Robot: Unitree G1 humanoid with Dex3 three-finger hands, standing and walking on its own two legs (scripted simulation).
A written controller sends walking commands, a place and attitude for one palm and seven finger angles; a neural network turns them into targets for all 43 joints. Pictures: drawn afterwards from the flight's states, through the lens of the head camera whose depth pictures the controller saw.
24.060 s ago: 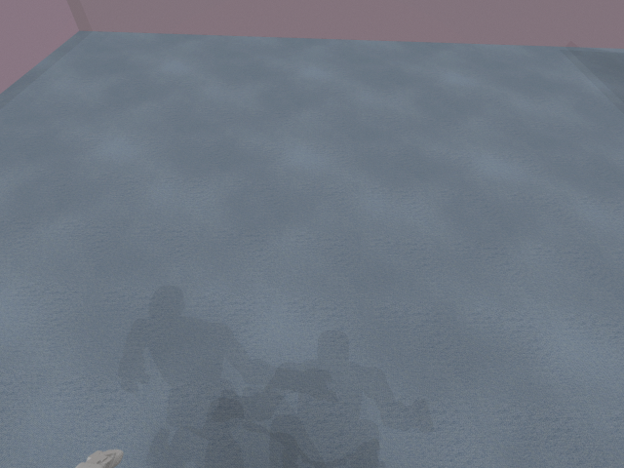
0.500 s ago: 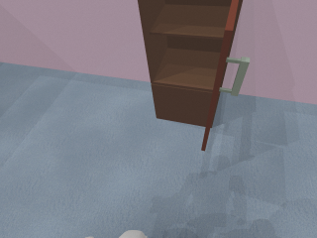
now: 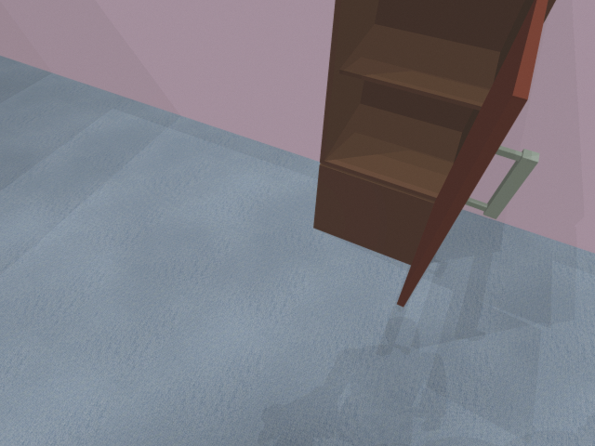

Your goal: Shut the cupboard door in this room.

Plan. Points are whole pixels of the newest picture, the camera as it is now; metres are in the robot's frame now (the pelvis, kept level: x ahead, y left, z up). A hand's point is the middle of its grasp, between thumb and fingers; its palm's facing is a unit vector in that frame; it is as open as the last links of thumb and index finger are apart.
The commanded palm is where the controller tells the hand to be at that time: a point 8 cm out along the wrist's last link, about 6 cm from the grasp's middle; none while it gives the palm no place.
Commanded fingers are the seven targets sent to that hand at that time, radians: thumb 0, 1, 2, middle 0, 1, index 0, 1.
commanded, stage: turn or walk to find it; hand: left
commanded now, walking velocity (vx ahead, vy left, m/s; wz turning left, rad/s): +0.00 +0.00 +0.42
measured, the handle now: (495, 182) +0.52 -0.27 +0.06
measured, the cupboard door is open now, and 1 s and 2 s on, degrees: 88 88 88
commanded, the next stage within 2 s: stand and wait in 0.16 s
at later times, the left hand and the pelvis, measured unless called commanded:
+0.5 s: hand out of the picture +0.00 +0.15 -0.17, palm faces +0.14 -0.97 -0.22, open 7.4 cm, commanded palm none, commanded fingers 0.00 0.90 0.90 -0.20 -0.30 -0.20 -0.30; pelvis -0.01 -0.03 -0.01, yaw +6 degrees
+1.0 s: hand out of the picture +0.05 +0.17 -0.17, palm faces -0.07 -0.96 -0.27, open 7.4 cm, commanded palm none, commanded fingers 0.00 0.90 0.90 -0.20 -0.30 -0.20 -0.30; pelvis -0.02 -0.04 -0.01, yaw -8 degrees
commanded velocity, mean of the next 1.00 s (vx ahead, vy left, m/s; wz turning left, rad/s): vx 0.00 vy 0.00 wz -0.27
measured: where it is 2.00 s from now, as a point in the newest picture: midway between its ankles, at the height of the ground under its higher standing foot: outside the picture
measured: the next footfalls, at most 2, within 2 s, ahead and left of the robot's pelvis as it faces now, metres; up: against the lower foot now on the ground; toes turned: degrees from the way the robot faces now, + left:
right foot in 0.16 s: +0.04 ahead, -0.14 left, +0.00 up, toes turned -1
left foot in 0.50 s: -0.01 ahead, +0.10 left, +0.00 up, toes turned +8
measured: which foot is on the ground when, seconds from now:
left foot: down 0.00-0.16, up 0.18-0.48, down 0.50-0.82, up 0.84-1.00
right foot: up 0.00-0.14, down 0.16-0.56, up 0.58-0.80, down 0.82-1.00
